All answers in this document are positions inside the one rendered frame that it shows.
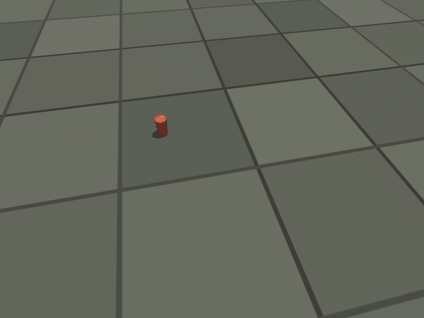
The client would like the cup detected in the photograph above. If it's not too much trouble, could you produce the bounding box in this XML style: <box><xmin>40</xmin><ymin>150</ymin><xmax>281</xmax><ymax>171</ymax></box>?
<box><xmin>154</xmin><ymin>115</ymin><xmax>168</xmax><ymax>137</ymax></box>

